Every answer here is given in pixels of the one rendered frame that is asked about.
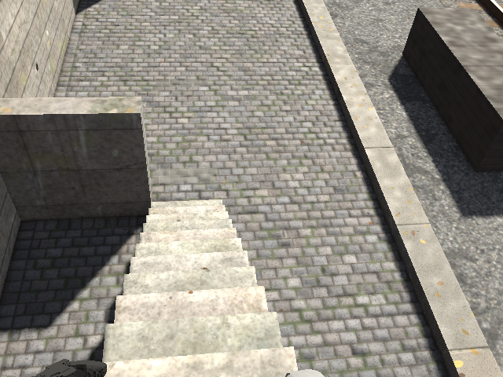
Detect stairs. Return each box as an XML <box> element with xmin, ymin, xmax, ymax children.
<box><xmin>102</xmin><ymin>199</ymin><xmax>298</xmax><ymax>377</ymax></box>

